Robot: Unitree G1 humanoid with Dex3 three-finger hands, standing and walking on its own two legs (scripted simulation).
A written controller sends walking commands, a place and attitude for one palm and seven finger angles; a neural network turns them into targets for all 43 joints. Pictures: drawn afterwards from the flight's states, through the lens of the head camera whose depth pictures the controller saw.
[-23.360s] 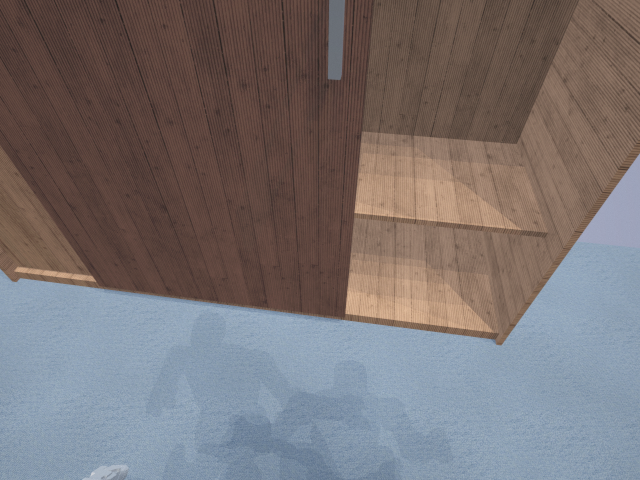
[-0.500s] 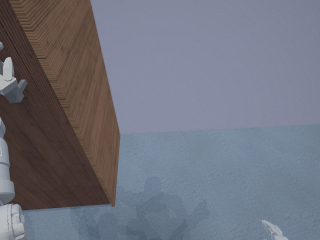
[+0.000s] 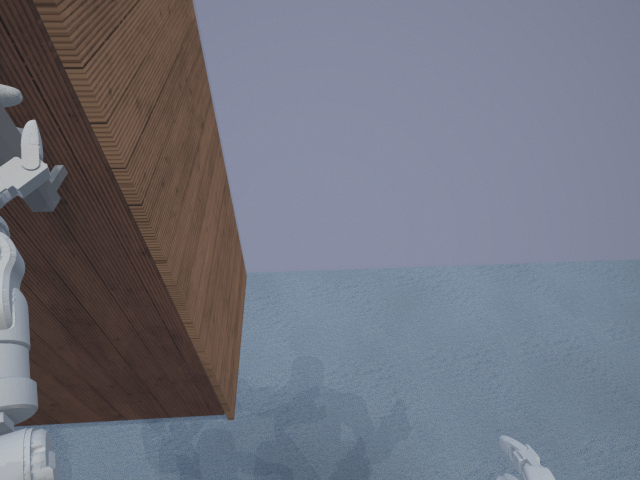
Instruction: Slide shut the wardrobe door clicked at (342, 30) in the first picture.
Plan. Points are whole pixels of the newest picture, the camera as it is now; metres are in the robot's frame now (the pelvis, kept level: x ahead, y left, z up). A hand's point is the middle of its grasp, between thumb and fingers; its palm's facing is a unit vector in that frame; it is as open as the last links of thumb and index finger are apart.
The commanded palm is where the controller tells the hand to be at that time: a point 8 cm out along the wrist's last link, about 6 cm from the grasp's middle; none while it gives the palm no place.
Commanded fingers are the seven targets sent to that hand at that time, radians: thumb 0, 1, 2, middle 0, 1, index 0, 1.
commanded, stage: stop walking and hold the door there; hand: left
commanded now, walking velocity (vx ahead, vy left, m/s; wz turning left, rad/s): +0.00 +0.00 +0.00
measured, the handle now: (16, 132) +0.39 +0.34 +0.25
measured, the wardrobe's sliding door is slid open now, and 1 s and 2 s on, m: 0.00 0.00 0.00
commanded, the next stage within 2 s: none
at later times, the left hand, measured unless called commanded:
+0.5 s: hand (31, 161) +0.37 +0.32 +0.23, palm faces +0.57 -0.79 -0.24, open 6.3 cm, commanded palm +0.32 +0.36 +0.23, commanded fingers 0.00 0.90 0.90 -0.45 -1.40 -0.45 -1.40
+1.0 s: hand (29, 163) +0.36 +0.32 +0.23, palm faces +0.40 -0.89 -0.20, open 5.9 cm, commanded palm +0.32 +0.37 +0.23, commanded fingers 0.00 0.90 0.90 -0.45 -1.40 -0.45 -1.40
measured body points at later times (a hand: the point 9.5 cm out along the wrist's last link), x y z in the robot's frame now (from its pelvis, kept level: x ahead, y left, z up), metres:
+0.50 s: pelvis +0.00 -0.01 +0.00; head +0.01 -0.01 +0.45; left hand +0.33 +0.36 +0.25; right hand +0.13 -0.28 -0.10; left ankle -0.02 +0.09 -0.74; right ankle +0.03 -0.13 -0.74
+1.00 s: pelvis -0.06 +0.07 -0.01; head -0.01 +0.06 +0.44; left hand +0.33 +0.36 +0.24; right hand +0.10 -0.16 -0.12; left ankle -0.02 +0.12 -0.74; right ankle -0.07 -0.05 -0.73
